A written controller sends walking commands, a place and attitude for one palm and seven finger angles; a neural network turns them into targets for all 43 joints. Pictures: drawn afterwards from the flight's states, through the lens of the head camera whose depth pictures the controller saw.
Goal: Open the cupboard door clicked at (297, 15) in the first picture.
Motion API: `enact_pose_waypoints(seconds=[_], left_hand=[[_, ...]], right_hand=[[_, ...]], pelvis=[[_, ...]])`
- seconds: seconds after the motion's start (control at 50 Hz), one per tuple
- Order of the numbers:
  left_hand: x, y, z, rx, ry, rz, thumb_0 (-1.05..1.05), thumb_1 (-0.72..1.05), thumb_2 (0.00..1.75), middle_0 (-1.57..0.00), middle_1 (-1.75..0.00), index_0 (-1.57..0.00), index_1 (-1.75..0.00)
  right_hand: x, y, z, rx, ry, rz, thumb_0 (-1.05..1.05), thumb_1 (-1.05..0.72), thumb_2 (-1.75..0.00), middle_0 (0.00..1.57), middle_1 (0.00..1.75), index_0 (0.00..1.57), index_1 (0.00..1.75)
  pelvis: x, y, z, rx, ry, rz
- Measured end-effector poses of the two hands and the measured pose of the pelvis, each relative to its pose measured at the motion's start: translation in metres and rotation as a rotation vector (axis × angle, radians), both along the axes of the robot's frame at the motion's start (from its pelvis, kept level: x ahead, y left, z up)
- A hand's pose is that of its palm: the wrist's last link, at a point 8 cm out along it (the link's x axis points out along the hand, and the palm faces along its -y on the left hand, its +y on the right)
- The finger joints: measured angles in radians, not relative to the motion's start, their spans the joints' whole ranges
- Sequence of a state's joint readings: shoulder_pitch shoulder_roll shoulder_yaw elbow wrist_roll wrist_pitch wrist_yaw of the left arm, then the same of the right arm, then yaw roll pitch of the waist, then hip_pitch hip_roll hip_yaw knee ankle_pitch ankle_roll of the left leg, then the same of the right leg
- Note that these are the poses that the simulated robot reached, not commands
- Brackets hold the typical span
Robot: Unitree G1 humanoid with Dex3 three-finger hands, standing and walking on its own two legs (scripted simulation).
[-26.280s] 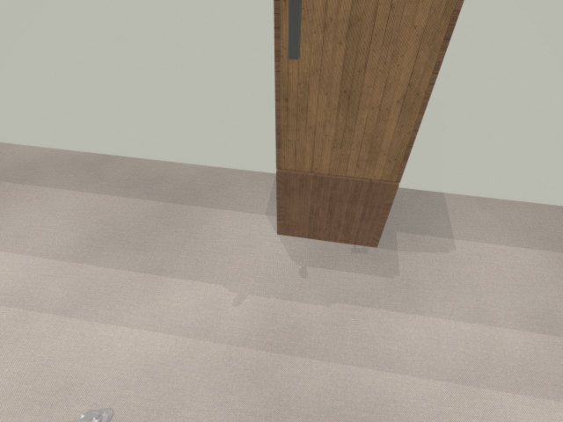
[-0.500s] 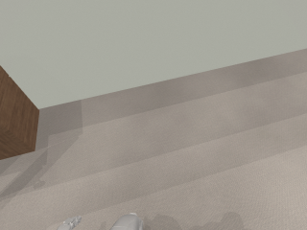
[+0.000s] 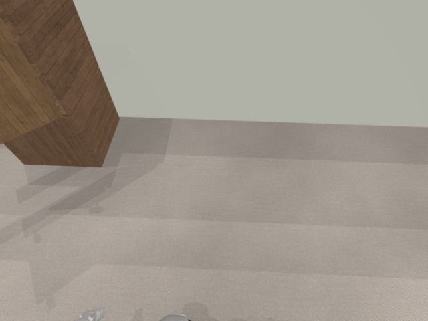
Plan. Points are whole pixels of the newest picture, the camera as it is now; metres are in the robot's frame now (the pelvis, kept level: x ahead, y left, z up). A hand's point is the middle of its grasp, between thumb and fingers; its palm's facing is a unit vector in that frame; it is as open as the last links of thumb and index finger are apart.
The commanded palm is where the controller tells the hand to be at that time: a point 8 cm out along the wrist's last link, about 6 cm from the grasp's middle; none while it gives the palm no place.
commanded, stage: turn to face it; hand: left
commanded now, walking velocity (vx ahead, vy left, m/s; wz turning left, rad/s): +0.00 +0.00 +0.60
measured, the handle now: out of the picture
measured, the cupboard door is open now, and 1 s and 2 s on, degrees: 42 42 42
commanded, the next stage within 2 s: take the last steps up to it in 1.02 s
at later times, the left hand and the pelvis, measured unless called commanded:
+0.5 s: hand out of the picture +0.01 +0.24 -0.16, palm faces +0.34 -0.91 -0.24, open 7.4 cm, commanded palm none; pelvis -0.01 +0.01 +0.00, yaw +18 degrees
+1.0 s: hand out of the picture -0.08 +0.19 -0.18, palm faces +0.57 -0.79 -0.21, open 7.4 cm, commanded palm none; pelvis +0.00 +0.00 -0.01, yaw +33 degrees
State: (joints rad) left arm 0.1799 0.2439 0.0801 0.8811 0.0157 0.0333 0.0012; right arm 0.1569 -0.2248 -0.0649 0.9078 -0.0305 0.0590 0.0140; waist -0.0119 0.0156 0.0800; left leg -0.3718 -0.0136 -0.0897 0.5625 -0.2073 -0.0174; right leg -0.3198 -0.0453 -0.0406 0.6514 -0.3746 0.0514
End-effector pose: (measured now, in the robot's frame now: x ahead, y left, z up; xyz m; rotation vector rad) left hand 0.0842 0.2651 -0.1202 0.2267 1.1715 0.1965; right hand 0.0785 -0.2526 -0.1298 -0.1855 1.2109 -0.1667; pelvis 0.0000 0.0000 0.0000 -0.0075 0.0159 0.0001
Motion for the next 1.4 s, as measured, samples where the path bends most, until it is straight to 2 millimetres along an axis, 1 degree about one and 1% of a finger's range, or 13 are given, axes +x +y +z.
enact_pose_waypoints(seconds=[0.06,0.16,0.26,0.34,0.48,0.64,0.7,0.8,0.94,1.02,1.14,1.24,1.4], left_hand=[[-0.014,-0.006,0.002,0.024,-0.015,0.036,0.0,0.91,0.9,-0.2,-0.3,-0.2,-0.3],[-0.043,-0.016,0.004,0.001,0.023,0.104,0.0,0.91,0.9,-0.2,-0.3,-0.2,-0.3],[-0.071,-0.015,-0.009,-0.054,0.056,0.173,0.0,0.9,0.9,-0.2,-0.3,-0.2,-0.3],[-0.093,0.0,-0.031,-0.084,0.081,0.244,0.0,0.9,0.9,-0.2,-0.3,-0.2,-0.3],[-0.099,0.014,-0.016,-0.06,0.058,0.324,0.01,0.91,0.9,-0.2,-0.3,-0.2,-0.3],[-0.093,0.004,0.003,0.011,-0.037,0.38,0.0,0.91,0.9,-0.2,-0.3,-0.2,-0.3],[-0.104,-0.008,0.007,0.026,-0.033,0.412,0.0,0.91,0.9,-0.2,-0.3,-0.2,-0.3],[-0.128,-0.028,0.006,-0.009,0.015,0.475,0.0,0.91,0.9,-0.2,-0.3,-0.2,-0.3],[-0.174,-0.037,-0.022,-0.096,0.071,0.58,0.0,0.9,0.9,-0.2,-0.3,-0.2,-0.3],[-0.196,-0.035,-0.03,-0.111,0.13,0.632,0.0,0.9,0.9,-0.2,-0.3,-0.2,-0.3],[-0.199,-0.034,-0.013,-0.089,0.11,0.672,0.0,0.91,0.9,-0.2,-0.3,-0.2,-0.3],[-0.195,-0.044,-0.009,-0.047,0.065,0.688,0.0,0.91,0.9,-0.2,-0.3,-0.2,-0.3],[-0.218,-0.075,0.002,-0.12,0.119,0.778,0.0,0.91,0.9,-0.2,-0.3,-0.2,-0.3]], right_hand=[[0.007,-0.008,-0.009,0.015,0.015,0.028,0.0,-0.91,-0.9,0.2,0.3,0.2,0.3],[0.027,-0.006,0.0,0.017,0.024,0.086,0.01,-0.91,-0.9,0.2,0.3,0.2,0.3],[0.058,0.014,0.01,0.002,-0.008,0.178,0.01,-0.91,-0.9,0.2,0.3,0.2,0.3],[0.081,0.035,0.007,-0.031,-0.069,0.263,0.0,-0.91,-0.9,0.2,0.3,0.2,0.3],[0.079,0.05,0.014,-0.038,-0.038,0.336,0.0,-0.91,-0.9,0.2,0.3,0.2,0.3],[0.079,0.036,-0.005,0.009,0.035,0.379,0.0,-0.9,-0.9,0.2,0.3,0.2,0.3],[0.087,0.032,-0.011,0.016,0.056,0.407,0.0,-0.91,-0.9,0.2,0.3,0.2,0.3],[0.107,0.039,-0.002,0.012,0.058,0.458,0.01,-0.91,-0.9,0.2,0.3,0.2,0.3],[0.141,0.083,0.004,-0.015,-0.021,0.584,0.01,-0.91,-0.9,0.2,0.3,0.2,0.3],[0.146,0.105,0.009,-0.023,-0.065,0.634,0.0,-0.91,-0.9,0.2,0.3,0.2,0.3],[0.14,0.115,0.008,0.001,-0.039,0.674,0.0,-0.91,-0.9,0.2,0.3,0.2,0.3],[0.137,0.109,-0.009,0.043,0.011,0.678,0.0,-0.91,-0.9,0.2,0.3,0.2,0.3],[0.146,0.12,0.003,0.032,0.083,0.713,0.01,-0.91,-0.9,0.2,0.3,0.2,0.3]], pelvis=[[-0.002,-0.008,-0.004,0.012,-0.006,0.045],[0.0,-0.008,0.005,0.028,-0.026,0.116],[0.0,0.001,0.004,0.038,-0.023,0.182],[-0.002,0.014,-0.01,0.013,-0.013,0.241],[-0.006,0.012,0.002,-0.002,-0.004,0.304],[0.001,-0.011,-0.001,0.007,0.013,0.402],[0.002,-0.017,-0.001,0.012,-0.001,0.443],[0.005,-0.016,0.007,0.035,-0.011,0.502],[0.003,0.002,-0.004,0.02,-0.009,0.568],[-0.001,0.005,-0.005,0.022,-0.012,0.585],[-0.001,0.001,0.005,0.004,-0.012,0.62],[0.009,-0.007,-0.002,0.027,-0.006,0.646],[0.019,0.015,0.014,0.032,-0.007,0.711]])
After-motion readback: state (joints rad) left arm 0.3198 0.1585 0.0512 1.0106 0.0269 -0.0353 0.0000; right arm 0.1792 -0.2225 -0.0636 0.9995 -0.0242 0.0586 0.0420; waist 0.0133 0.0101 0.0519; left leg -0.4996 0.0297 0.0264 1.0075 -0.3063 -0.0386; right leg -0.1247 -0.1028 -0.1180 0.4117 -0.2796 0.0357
